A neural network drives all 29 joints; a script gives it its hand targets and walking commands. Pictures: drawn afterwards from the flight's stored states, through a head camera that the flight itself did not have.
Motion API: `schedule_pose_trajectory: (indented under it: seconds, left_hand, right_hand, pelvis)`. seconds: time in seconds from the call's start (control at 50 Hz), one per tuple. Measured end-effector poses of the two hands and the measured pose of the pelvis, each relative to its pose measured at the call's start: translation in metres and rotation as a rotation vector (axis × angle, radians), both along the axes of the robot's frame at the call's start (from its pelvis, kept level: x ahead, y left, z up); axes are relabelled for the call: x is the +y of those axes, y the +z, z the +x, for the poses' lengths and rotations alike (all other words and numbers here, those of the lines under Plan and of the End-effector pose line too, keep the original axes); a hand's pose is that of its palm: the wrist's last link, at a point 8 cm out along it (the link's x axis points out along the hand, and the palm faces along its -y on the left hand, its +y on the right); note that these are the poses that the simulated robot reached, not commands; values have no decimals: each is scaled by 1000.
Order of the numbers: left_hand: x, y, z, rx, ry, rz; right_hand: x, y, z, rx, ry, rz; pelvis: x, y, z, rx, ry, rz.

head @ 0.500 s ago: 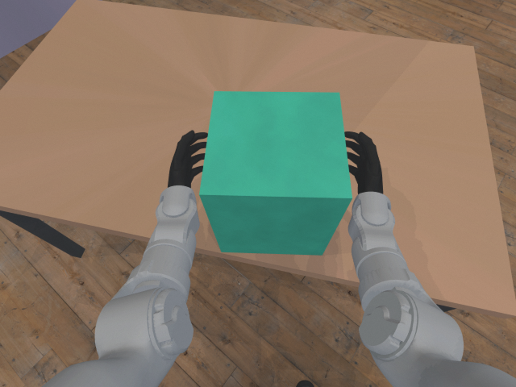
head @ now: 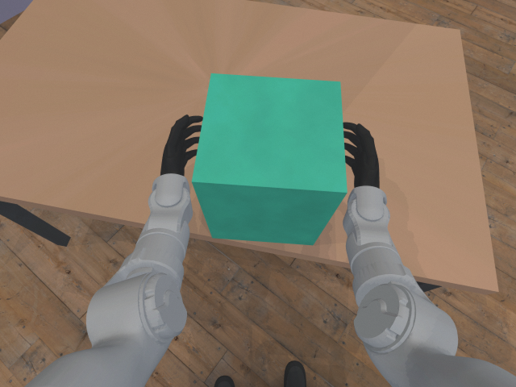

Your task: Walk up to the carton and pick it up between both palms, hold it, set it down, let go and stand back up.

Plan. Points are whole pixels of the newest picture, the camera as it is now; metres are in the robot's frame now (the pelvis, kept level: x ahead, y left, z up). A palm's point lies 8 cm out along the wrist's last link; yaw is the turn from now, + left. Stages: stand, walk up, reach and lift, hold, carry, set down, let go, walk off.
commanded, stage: set down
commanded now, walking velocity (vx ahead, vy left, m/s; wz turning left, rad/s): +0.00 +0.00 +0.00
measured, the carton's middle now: (268, 169) +0.47 -0.03 -0.05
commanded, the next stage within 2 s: none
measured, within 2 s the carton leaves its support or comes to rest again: rests again in 0.06 s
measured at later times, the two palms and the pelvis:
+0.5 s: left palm (179, 173) +0.44 +0.12 +0.02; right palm (370, 183) +0.40 -0.18 +0.02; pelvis +0.00 +0.00 +0.00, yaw -2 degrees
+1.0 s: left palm (179, 173) +0.44 +0.12 +0.02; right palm (369, 184) +0.40 -0.18 +0.02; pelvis -0.01 +0.00 +0.00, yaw -2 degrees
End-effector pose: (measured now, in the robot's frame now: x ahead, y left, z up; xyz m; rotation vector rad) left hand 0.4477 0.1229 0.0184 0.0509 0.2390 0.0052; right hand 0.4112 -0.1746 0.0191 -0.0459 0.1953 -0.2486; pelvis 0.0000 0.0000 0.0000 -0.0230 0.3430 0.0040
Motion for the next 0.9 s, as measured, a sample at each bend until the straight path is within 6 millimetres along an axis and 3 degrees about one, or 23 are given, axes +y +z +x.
schedule_pose_trajectory:
  seconds: [0.2,0.9]
  left_hand:
    - [-6,-1,-11,20,-9,-9]
    - [-6,-2,-11,35,3,-34]
  right_hand:
    - [-5,0,-14,28,-10,-7]
    - [-6,0,-14,32,0,-6]
  pelvis:
    - [1,1,-5,-18,-12,3]
    - [-2,0,-7,-34,-34,16]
